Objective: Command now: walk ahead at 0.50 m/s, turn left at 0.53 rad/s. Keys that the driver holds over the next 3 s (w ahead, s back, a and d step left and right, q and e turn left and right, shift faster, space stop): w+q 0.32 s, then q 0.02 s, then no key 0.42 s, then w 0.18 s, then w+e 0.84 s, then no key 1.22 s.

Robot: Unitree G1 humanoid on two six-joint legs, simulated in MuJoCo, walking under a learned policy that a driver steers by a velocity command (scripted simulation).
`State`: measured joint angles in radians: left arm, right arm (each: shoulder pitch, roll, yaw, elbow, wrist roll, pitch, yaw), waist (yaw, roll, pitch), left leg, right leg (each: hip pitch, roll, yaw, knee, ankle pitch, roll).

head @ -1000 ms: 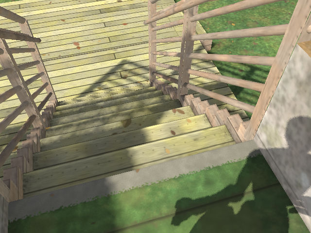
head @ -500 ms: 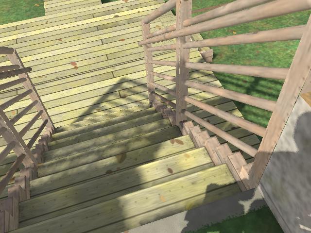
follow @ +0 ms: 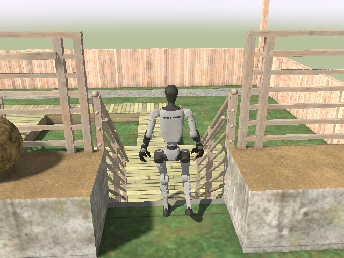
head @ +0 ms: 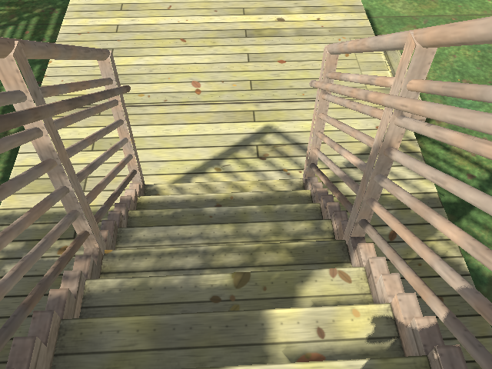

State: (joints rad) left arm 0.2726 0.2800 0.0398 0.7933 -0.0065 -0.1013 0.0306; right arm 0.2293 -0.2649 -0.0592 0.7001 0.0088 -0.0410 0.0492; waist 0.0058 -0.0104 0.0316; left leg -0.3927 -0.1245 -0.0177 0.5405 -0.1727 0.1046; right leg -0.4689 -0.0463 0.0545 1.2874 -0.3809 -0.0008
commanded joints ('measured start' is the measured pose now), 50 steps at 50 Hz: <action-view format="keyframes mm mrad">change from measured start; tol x32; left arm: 1 57 136 53 -81 12 14 23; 50 416 -33 36 115 -61 64 8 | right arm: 1 -11 -92 -24 -92 -8 -18 -14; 22 113 10 13 -157 45 -3 -91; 37 -355 -6 4 -138 40 22 -12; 50 334 -111 -23 191 -3 20 36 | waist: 1 47 35 -75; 19 146 145 -108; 22 6 -466 -103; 25 -6 40 41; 44 22 -127 54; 50 -12 324 -150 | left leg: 1 125 243 -354 -250 271 191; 15 253 235 -573 65 380 209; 19 -24 133 -418 268 911 99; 20 -125 77 -366 484 848 39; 22 -367 -151 -304 941 -465 -56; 23 -472 -78 -318 981 -493 -74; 32 -115 96 -53 591 81 -69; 37 -725 143 -210 333 91 -130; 41 11 92 -3 94 676 -101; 50 512 477 -310 48 618 28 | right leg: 1 -114 -72 50 -123 69 20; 9 -38 16 -2 -250 482 10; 18 -53 44 -7 -261 160 -18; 20 377 53 -71 -545 406 -31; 22 445 -303 556 -808 1108 -297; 29 24 -207 254 -747 741 -240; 36 603 -143 289 -495 297 -211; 43 -155 -88 94 -435 -219 -116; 50 -509 119 139 816 -379 1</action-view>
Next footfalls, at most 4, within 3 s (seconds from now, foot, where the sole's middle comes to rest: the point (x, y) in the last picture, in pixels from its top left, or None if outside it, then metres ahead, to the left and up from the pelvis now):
0.40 right None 0.24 -0.16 -0.76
0.94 left None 0.37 0.19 -0.95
1.62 right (259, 342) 0.67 -0.02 -1.14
2.06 left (218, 301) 0.91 0.14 -1.33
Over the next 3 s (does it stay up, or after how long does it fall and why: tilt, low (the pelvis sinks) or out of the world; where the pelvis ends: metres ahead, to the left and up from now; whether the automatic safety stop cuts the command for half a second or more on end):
stays up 0.92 0.02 -0.56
